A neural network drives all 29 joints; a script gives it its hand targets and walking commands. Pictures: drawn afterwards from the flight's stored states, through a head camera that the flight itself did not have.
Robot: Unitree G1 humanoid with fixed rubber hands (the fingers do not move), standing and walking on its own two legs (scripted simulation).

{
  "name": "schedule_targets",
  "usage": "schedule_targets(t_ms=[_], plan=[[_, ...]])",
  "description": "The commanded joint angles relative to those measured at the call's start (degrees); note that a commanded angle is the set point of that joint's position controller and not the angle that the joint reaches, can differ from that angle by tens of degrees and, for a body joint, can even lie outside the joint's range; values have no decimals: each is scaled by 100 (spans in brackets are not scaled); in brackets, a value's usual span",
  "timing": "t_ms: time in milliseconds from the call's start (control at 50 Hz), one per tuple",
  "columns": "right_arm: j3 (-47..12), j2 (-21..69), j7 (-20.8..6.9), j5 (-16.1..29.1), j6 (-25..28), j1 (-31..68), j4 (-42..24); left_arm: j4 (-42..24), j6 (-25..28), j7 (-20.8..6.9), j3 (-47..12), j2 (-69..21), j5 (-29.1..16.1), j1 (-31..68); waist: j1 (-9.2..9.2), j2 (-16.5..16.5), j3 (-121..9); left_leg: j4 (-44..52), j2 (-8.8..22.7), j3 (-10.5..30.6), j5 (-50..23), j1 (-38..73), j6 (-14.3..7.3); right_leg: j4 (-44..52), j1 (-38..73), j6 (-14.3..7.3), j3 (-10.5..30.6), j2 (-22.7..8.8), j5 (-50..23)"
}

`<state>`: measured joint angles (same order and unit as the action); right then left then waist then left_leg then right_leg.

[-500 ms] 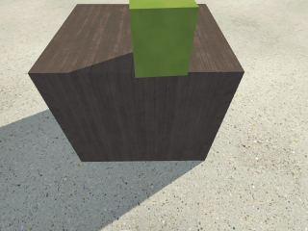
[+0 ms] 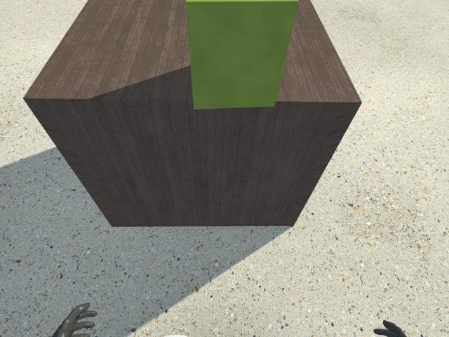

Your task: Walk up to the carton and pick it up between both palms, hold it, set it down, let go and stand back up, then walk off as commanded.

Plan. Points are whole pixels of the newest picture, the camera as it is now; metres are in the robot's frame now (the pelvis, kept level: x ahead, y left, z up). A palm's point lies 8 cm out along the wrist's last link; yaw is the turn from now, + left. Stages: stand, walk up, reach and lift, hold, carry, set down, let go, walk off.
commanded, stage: walk off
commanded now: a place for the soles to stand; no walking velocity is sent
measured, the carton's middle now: (233, 40) +0.73 +0.00 +0.13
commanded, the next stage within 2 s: stand in 0.20 s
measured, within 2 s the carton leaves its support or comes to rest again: neither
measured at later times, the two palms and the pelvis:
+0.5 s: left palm out of the picture +0.07 +0.29 -0.10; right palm out of the picture +0.08 -0.28 -0.09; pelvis -0.03 +0.00 +0.02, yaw +1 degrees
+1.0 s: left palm out of the picture +0.05 +0.29 -0.10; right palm out of the picture +0.05 -0.29 -0.09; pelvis -0.03 +0.01 +0.03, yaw +1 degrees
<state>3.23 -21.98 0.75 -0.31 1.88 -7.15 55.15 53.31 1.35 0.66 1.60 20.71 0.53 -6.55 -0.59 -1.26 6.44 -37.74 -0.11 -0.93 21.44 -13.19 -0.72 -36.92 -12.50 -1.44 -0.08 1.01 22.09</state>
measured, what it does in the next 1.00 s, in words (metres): stands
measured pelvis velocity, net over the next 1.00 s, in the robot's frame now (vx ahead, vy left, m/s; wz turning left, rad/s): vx -0.03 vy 0.01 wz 0.01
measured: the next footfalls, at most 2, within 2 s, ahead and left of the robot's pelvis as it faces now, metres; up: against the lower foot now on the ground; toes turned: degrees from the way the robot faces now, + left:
none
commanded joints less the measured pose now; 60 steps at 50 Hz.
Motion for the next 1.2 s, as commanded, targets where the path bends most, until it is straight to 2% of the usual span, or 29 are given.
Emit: schedule_targets(t_ms=[0,20,40,60,80,100,120,160,180,200,260,300,340,360,420,440,460,500,560,600,620,680,760,840,880,1000,1040,1100,1180], plan=[[253,-1181,31,-10,118,-180,-249,-324,59,37,243,1321,7,169,-128,-42,-976,641,565,559,-2643,737,-306,695,-200,-672,973,-937,-2966],[229,-1216,27,-40,132,-279,-246,-308,39,31,230,1293,-6,254,-184,174,-1009,846,742,794,-2980,871,-395,363,-222,-481,702,-724,-2903],[254,-1314,38,-33,141,-216,-226,-284,31,23,238,1258,-32,225,-163,151,-1035,896,1008,945,-3510,973,-530,101,-187,-344,425,-550,-2810],[253,-1362,31,-39,141,-100,-254,-220,23,43,224,1194,-64,82,-100,384,-982,939,1245,1133,-3623,799,-673,-4,-159,-225,224,-435,-2286],[260,-1425,30,-44,140,-5,-294,-183,7,45,246,1156,-59,36,-35,440,-973,897,1264,1067,-3680,686,-667,315,-2,-225,146,-371,-1796],[253,-1406,30,-37,118,52,-319,-188,2,39,245,1142,-57,14,45,283,-922,908,1192,1013,-3332,346,-608,554,253,-255,156,-382,-1572],[227,-1360,-2,-36,105,117,-355,-201,11,33,260,1171,-37,-27,91,330,-909,798,991,730,-3413,197,-493,800,489,-344,299,-398,-1678],[209,-1212,1,14,84,320,-454,-155,34,24,297,1346,-6,-55,156,22,-884,302,525,364,-3026,241,-270,1108,295,-533,1023,-882,-2324],[216,-1178,11,19,77,300,-439,-185,34,31,301,1427,19,-53,126,20,-821,180,415,314,-2585,412,-208,1180,-23,-723,1277,-1104,-2421],[77,-994,-5,67,20,220,-113,22,89,-8,318,1459,-41,482,-125,189,-900,750,491,460,-1898,581,-234,1244,78,-567,1212,-1125,-2306],[88,-1110,-42,53,30,549,-7,106,87,-37,225,1133,-96,557,65,199,-894,1319,698,722,-1908,568,-314,1352,334,-216,721,-707,-1993],[33,-1053,-39,57,13,518,127,291,81,-50,231,1158,-85,540,85,124,-787,1422,666,675,-1964,571,-255,1424,465,-157,737,-732,-1929],[37,-1081,-39,35,11,596,226,416,73,-45,229,1143,-105,607,68,249,-729,1618,671,662,-1790,611,-231,1592,443,-156,767,-742,-1791],[34,-1031,-33,51,20,620,267,444,68,-45,239,1123,-96,677,43,35,-664,1681,662,709,-1716,614,-229,1716,406,-139,721,-718,-1762],[13,-980,-33,14,35,703,400,588,83,-47,220,1046,-88,732,46,156,-707,1891,682,696,-1613,672,-199,1908,575,-83,708,-739,-1682],[13,-947,-32,33,41,678,411,646,80,-52,232,1107,-91,729,30,25,-614,1999,709,722,-1562,656,-158,1946,510,-51,653,-718,-1612],[5,-909,-26,28,43,759,454,659,95,-47,220,1018,-93,764,57,154,-625,2013,684,733,-1554,713,-164,2006,512,-77,707,-734,-1530],[19,-997,-26,6,36,665,544,743,93,-50,215,985,-62,747,34,16,-637,2166,728,721,-1563,774,-139,2078,563,-34,650,-737,-1541],[28,-955,-38,2,44,731,621,803,100,-46,230,1023,-45,802,21,98,-465,2269,709,739,-1292,642,-114,2310,430,-14,728,-769,-1243],[38,-928,-41,-30,47,759,588,798,110,-51,233,979,-34,764,83,54,-530,2289,692,711,-1304,689,-95,2334,459,15,717,-756,-1135],[15,-846,-51,-30,38,685,630,855,105,-44,261,1027,-32,790,12,-75,-619,2344,690,729,-1292,723,-85,2355,498,38,652,-732,-1095],[34,-930,-52,-31,43,656,640,880,64,-58,273,1046,-2,802,18,211,-635,2421,672,709,-1036,607,-49,2425,473,46,731,-751,-863],[28,-961,-47,-49,61,661,661,911,74,-78,246,959,13,708,123,112,-676,2415,713,742,-1144,588,-61,2376,515,24,682,-759,-982],[-6,-828,-45,-34,74,642,630,887,105,-64,243,993,-10,720,73,-25,-881,2350,746,740,-1593,690,-61,2359,629,35,668,-769,-1334],[-6,-868,-46,-33,58,547,645,922,91,-56,245,1050,-25,703,20,219,-956,2282,725,686,-1664,756,-50,2346,714,12,740,-841,-1499],[-39,-890,-22,-37,47,546,686,883,76,-47,221,1019,-41,666,55,38,-1010,2242,786,726,-2074,830,-49,2233,773,13,679,-821,-1902],[-19,-977,-17,-17,29,589,709,956,65,-39,224,1046,-34,569,32,258,-999,2233,797,688,-2075,858,-60,2278,779,15,656,-829,-1902],[-19,-928,-19,-19,17,536,711,924,62,-16,218,1056,-9,625,27,44,-917,2255,783,660,-2138,819,-44,2236,733,16,633,-807,-1947],[-14,-964,-20,-12,28,628,718,925,67,-22,201,941,-30,548,55,180,-922,2209,820,684,-2189,870,-46,2225,699,27,637,-822,-1931]])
